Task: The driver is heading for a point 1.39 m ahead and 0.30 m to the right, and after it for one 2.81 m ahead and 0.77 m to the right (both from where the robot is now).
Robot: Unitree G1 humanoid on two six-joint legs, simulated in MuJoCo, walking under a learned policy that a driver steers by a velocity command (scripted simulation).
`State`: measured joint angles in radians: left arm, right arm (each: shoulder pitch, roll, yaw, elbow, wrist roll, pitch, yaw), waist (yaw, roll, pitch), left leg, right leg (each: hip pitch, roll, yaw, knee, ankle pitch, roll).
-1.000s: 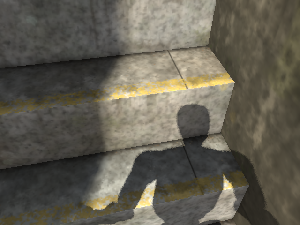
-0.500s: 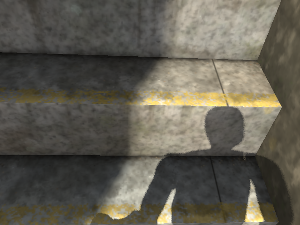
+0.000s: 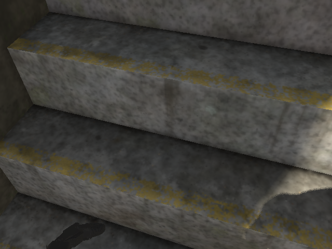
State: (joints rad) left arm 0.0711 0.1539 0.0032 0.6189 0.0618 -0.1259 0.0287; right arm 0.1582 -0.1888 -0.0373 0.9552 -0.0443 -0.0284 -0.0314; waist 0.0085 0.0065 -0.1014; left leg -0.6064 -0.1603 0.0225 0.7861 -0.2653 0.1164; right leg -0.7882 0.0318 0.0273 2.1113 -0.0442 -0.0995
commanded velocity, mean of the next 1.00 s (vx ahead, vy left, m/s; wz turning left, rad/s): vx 0.21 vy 0.00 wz -0.21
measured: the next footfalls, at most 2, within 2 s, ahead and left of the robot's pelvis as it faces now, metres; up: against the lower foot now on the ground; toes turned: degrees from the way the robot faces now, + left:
right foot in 0.44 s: +0.30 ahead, -0.13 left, +0.23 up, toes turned -1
left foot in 0.88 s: +0.11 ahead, +0.06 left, +0.00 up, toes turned -21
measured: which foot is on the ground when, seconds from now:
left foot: down 0.00-0.44, up 0.46-0.86, down 0.88-1.00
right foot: up 0.00-0.42, down 0.44-0.82, up 0.84-1.00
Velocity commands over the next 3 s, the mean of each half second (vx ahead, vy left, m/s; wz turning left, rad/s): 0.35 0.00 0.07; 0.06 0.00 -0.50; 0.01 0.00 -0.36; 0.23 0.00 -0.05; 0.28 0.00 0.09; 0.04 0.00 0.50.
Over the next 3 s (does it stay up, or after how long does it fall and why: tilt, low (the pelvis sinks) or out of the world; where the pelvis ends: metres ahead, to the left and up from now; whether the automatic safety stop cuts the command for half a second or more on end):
stays up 0.26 -0.07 0.26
